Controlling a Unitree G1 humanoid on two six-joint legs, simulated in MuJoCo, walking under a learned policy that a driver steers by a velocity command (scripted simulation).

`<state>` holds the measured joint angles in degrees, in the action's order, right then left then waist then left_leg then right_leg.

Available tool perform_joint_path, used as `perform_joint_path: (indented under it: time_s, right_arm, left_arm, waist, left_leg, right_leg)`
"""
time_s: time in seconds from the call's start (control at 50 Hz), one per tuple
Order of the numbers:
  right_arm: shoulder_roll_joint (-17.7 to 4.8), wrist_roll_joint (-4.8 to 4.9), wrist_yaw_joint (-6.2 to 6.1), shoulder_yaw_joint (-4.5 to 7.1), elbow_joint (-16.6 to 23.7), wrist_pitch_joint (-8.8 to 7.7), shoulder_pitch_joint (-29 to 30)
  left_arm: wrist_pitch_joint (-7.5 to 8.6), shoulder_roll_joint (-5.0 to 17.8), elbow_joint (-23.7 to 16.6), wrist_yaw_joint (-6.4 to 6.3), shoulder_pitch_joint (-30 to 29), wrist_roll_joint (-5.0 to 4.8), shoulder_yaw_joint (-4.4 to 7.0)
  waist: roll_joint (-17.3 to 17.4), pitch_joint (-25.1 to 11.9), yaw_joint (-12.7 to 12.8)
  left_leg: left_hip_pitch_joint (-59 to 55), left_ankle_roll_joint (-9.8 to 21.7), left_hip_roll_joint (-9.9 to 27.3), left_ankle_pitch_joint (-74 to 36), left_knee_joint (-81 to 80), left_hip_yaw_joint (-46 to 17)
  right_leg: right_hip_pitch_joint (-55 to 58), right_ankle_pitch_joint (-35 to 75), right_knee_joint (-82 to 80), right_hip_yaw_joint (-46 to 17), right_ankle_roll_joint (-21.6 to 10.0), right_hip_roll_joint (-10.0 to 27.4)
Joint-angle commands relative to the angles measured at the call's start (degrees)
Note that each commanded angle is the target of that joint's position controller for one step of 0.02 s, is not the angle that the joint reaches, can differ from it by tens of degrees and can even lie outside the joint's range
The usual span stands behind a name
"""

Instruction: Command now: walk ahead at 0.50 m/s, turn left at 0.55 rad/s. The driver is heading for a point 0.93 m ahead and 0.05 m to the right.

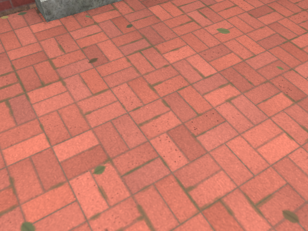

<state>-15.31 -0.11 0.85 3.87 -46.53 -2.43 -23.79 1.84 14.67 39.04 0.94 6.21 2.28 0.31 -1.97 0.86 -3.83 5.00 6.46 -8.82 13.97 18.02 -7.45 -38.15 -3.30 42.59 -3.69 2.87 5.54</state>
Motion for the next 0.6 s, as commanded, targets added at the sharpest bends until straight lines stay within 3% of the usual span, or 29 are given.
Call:
perform_joint_path:
  time_s: [0.02, 0.08, 0.12, 0.14, 0.16, 0.18, 0.2, 0.22, 0.24, 0.26, 0.32, 0.42, 0.5, 0.56, 0.6]
  right_arm:
    - [-9.7, -0.52, -0.6, 2.54, 2.7, -0.38, -3.9]
    - [-10.6, -0.96, -1.19, 2.74, 3.8, -0.42, -1.2]
    - [-10.5, -0.74, -0.98, 2.49, 3.7, -0.89, 0.6]
    - [-8.1, -0.28, -0.55, 1.71, 3.8, -1.41, 0.0]
    - [-3.6, 1.02, -0.45, 0.53, 5.5, -1.78, -3.1]
    - [-5.1, 0.12, -0.44, 0.65, 5.6, -1.6, -7.6]
    - [-7.2, -1.3, -0.75, 0.87, 3.7, -0.83, -4.8]
    - [-6.8, -1.72, -0.15, 0.62, 4.3, -0.79, 0.3]
    - [-5.9, -1.68, 0.29, 0.41, 5.0, -0.7, 2.8]
    - [-5.7, -2.18, 0.71, 0.31, 5.4, -0.32, 3.9]
    - [-4.8, -2.47, 1.29, -0.1, 4.9, 0.6, 3.5]
    - [-2.7, -2.3, 1.96, -1.71, 8.1, 0.44, 14.8]
    - [-2.2, -1.55, 2.04, -2.5, 9.8, 0.1, 21.7]
    - [-3.3, -1.58, 1.43, -2.2, 10.4, -0.17, 22.7]
    - [-3.9, -2.11, 0.79, -1.66, 8.7, -0.66, 17.2]
  left_arm:
    - [1.45, 4.3, -6.1, 0.14, -8.6, -0.55, 0.82]
    - [2.2, 5.7, -5.7, 0.03, -5.3, -0.73, 1.24]
    - [3.01, 7.5, -2.3, -0.79, 5.3, -0.34, 2.3]
    - [3.79, 10.3, -1.0, -1.55, 12.9, 0.63, 3.24]
    - [3.68, 15.1, -1.1, -2.34, 19.3, 1.64, 4.28]
    - [2.73, 16.6, 0.3, -1.98, 18.1, 0.59, 5.14]
    - [2.27, 10.9, -0.4, -1.57, 14.0, -0.26, 4.2]
    - [2.37, 7.3, -0.4, -1.23, 11.7, -0.7, 3.41]
    - [2.46, 5.9, 0.2, -1.09, 10.2, -0.47, 2.98]
    - [2.8, 5.6, 1.2, -1.16, 10.7, -0.6, 2.81]
    - [4.13, 5.9, 3.7, -0.61, 13.3, -1.33, 2.98]
    - [3.99, 6.2, 6.4, -0.29, 15.4, -1.74, 3.24]
    - [3.71, 7.8, 8.7, -0.04, 19.1, -1.81, 3.75]
    - [3.22, 8.8, 10.2, -0.24, 20.3, -1.55, 3.97]
    - [2.79, 9.4, 10.9, -0.49, 19.8, -1.6, 4.03]
  waist:
    - [5.6, 0.6, -1.9]
    - [6.5, -0.1, 0.7]
    - [5.0, -3.9, 5.7]
    - [0.9, -9.5, 9.0]
    - [-7.7, -17.2, 9.7]
    - [-16.9, -17.7, 6.2]
    - [-5.6, -9.3, 5.4]
    - [-0.1, -4.2, 5.9]
    - [-0.1, -1.8, 4.9]
    - [-2.7, -0.6, 4.3]
    - [-4.2, -1.7, 3.1]
    - [-3.5, 1.4, 4.5]
    - [-3.4, 2.1, 6.5]
    - [-3.1, 2.6, 6.3]
    - [-2.1, 0.5, 3.3]
  left_leg:
    - [-0.1, 6.5, 14.1, -22.1, -1.3, -12.0]
    - [-0.3, 4.4, 15.6, -24.4, 2.4, -14.7]
    - [2.1, 2.0, 13.2, -32.0, 12.4, -12.5]
    - [6.4, 0.5, 9.9, -27.1, 24.9, -8.8]
    - [17.9, -1.5, 3.8, -5.4, 41.7, -1.7]
    - [28.7, -2.0, 0.3, 16.9, 50.2, 1.1]
    - [32.3, -1.7, 4.6, 12.6, 54.2, -0.6]
    - [31.8, -1.9, 5.9, 8.4, 52.6, -0.2]
    - [30.9, -2.1, 7.6, 6.2, 49.3, 0.2]
    - [29.9, -2.6, 8.5, 5.8, 47.0, 0.6]
    - [28.3, -3.8, 8.3, 4.3, 44.3, 1.8]
    - [30.8, -5.6, 12.0, -5.9, 30.5, 6.8]
    - [25.0, -5.0, 11.5, -9.7, 19.5, 10.0]
    - [22.3, -3.2, 10.6, -6.9, 15.9, 10.8]
    - [13.9, -1.5, 8.1, -4.7, 11.3, 12.1]
  right_leg:
    - [1.8, 1.9, -4.9, 2.8, -0.1, -3.5]
    - [9.9, -2.2, -10.7, 1.9, -1.9, -5.0]
    - [24.9, -4.4, -15.4, 3.4, -4.5, -7.1]
    - [36.4, -8.4, -16.8, -2.5, -7.1, -0.8]
    - [49.5, -19.9, -20.2, -23.3, -11.5, 13.4]
    - [50.9, -20.7, -27.0, -44.0, -17.0, 19.1]
    - [44.6, -24.9, -26.6, -38.2, -16.7, 17.2]
    - [38.3, -21.3, -27.2, -29.2, -15.7, 13.9]
    - [34.3, -16.0, -28.6, -22.3, -14.0, 10.8]
    - [32.1, -9.7, -29.3, -17.9, -13.3, 8.8]
    - [31.2, 3.8, -30.4, -11.2, -13.8, 6.9]
    - [30.0, 4.6, -34.6, -3.9, -14.0, 4.7]
    - [30.5, 7.5, -33.6, -1.3, -12.8, 4.8]
    - [34.0, 11.3, -30.9, -2.1, -12.2, 7.2]
    - [35.1, 21.9, -22.8, -0.3, -10.9, 6.5]
